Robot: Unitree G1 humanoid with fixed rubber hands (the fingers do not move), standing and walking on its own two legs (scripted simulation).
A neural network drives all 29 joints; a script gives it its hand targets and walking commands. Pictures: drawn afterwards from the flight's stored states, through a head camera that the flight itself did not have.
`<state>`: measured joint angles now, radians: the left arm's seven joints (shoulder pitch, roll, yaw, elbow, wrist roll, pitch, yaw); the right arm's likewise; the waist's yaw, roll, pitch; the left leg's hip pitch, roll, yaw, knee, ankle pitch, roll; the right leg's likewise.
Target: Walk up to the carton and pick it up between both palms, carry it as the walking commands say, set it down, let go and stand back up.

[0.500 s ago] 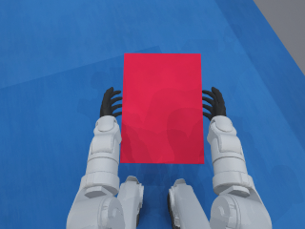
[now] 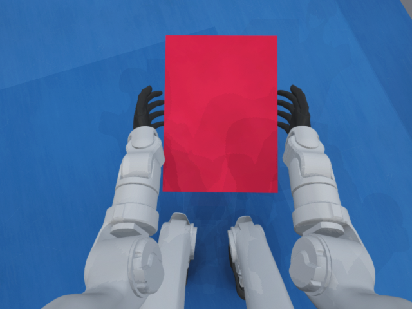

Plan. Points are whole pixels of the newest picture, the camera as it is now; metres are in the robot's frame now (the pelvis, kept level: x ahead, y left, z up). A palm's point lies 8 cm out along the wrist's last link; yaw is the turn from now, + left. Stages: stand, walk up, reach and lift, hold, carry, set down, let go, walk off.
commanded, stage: set down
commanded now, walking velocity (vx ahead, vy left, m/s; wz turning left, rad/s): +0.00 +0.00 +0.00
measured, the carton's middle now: (218, 123) +0.49 -0.01 -0.15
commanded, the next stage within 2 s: none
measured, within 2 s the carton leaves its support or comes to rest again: neither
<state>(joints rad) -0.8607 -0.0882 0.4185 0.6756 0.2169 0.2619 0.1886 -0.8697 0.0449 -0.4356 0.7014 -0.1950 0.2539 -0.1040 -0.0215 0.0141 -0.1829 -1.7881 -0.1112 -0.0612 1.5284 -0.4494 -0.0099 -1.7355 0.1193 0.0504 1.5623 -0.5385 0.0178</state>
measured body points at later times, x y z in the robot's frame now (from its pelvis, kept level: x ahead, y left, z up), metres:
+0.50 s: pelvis -0.02 +0.00 -0.07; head +0.27 +0.00 +0.28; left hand +0.48 +0.13 -0.17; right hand +0.48 -0.16 -0.17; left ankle +0.10 +0.11 -0.53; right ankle +0.07 -0.11 -0.53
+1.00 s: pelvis -0.02 -0.01 -0.13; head +0.31 -0.01 +0.17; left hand +0.51 +0.13 -0.26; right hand +0.51 -0.17 -0.26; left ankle +0.10 +0.11 -0.53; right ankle +0.07 -0.11 -0.53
